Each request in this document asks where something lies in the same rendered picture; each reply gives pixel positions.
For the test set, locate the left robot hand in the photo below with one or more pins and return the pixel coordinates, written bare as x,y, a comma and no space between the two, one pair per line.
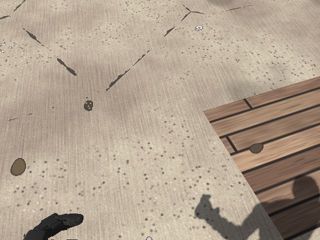
52,225

